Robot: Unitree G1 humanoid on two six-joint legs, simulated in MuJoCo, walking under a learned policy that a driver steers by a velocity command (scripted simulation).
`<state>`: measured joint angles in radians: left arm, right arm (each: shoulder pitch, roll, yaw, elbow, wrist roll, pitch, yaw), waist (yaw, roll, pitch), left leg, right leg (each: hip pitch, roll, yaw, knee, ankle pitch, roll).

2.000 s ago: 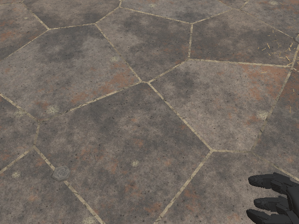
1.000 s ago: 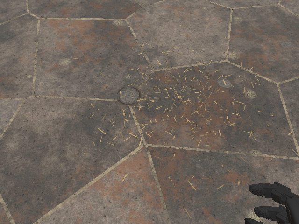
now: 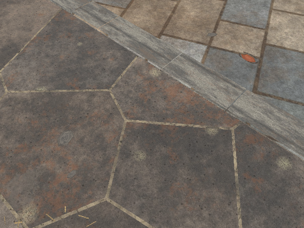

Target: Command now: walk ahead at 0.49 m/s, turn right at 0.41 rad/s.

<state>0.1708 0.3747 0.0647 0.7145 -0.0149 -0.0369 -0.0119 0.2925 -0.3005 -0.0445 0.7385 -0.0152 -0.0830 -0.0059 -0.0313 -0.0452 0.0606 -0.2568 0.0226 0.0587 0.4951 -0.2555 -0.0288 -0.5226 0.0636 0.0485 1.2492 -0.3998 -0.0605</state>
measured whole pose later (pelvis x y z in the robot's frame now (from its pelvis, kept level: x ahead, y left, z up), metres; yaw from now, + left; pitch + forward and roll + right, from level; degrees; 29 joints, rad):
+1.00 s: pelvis +0.27 +0.03 +0.00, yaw -5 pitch -1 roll +0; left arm 0.12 0.23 0.05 0.99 0.00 0.03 0.04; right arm 0.19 -0.24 -0.01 0.91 -0.01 -0.03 -0.02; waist -0.01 0.01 0.04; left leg -0.18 0.00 0.01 0.51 -0.31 0.00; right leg -0.25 0.03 0.08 0.52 -0.24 0.01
